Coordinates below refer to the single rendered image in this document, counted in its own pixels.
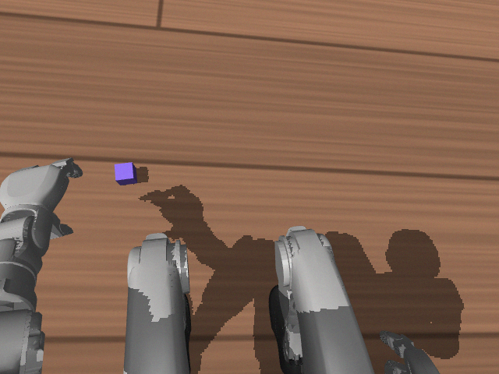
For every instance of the right robot hand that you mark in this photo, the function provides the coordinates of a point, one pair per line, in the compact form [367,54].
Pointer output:
[416,360]

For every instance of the left robot arm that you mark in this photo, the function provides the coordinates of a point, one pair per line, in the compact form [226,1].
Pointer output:
[25,232]

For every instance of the right robot foot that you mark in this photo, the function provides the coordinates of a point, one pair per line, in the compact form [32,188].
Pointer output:
[288,366]

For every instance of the left robot hand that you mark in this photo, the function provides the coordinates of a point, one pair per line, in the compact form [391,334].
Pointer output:
[42,186]

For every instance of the cube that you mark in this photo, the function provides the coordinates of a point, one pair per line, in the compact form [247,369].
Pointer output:
[125,173]

